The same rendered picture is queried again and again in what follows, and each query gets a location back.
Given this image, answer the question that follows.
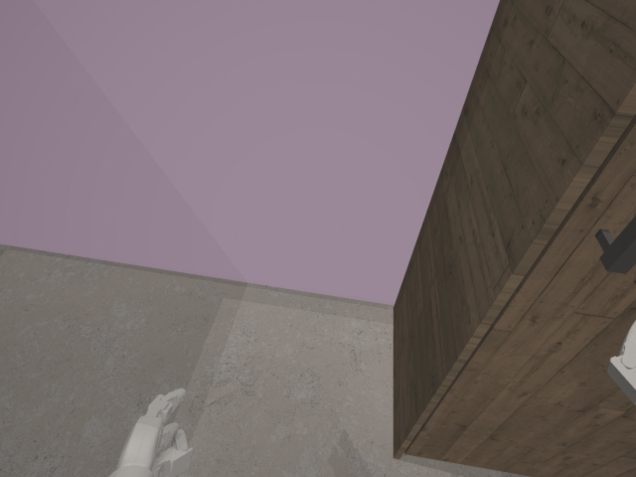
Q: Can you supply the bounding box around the robot left hand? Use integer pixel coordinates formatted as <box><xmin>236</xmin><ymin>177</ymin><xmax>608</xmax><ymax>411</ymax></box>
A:
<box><xmin>116</xmin><ymin>389</ymin><xmax>193</xmax><ymax>477</ymax></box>

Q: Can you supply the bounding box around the robot right hand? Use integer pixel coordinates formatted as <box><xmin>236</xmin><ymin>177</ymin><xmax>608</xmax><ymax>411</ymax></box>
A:
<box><xmin>607</xmin><ymin>320</ymin><xmax>636</xmax><ymax>405</ymax></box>

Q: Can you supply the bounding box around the handle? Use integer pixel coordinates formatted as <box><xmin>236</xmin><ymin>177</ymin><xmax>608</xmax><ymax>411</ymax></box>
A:
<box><xmin>595</xmin><ymin>216</ymin><xmax>636</xmax><ymax>274</ymax></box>

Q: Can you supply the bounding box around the wardrobe door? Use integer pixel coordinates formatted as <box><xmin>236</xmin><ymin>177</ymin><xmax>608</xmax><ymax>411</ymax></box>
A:
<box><xmin>405</xmin><ymin>114</ymin><xmax>636</xmax><ymax>477</ymax></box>

